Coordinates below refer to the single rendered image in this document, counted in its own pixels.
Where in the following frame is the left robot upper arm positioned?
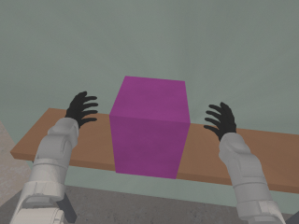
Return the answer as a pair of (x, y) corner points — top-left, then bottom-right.
(12, 207), (64, 224)

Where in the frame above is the robot left forearm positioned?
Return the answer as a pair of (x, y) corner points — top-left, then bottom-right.
(9, 118), (79, 224)

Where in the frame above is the right robot hand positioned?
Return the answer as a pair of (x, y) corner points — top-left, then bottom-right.
(204, 102), (236, 141)

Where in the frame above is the left robot hand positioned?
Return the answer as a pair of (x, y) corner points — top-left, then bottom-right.
(65, 91), (98, 129)

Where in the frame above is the carton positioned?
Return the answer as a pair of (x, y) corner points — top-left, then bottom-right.
(109, 76), (191, 179)

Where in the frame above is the robot right forearm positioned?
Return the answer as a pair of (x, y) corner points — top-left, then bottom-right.
(219, 133), (286, 224)

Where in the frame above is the table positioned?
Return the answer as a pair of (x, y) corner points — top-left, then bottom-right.
(10, 108), (299, 224)

